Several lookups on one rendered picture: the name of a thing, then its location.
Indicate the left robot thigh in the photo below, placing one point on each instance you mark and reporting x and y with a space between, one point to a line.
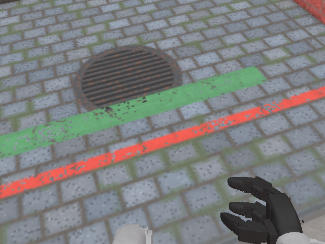
133 234

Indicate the robot right forearm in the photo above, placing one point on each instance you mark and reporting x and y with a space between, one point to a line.
293 238

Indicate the right robot hand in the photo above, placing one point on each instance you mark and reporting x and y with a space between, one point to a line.
269 222

